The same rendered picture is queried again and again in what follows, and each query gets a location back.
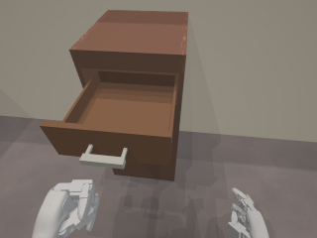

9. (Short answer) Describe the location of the handle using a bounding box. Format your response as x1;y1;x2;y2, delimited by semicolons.
79;144;128;170

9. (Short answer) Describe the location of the right robot hand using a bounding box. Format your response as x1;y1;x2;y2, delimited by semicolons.
228;187;269;238

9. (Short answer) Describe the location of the left robot hand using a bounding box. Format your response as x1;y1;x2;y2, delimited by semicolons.
32;179;100;238

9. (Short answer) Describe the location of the cabinet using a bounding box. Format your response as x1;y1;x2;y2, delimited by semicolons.
69;10;188;181

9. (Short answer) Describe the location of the drawer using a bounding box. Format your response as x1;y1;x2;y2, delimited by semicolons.
40;69;178;166

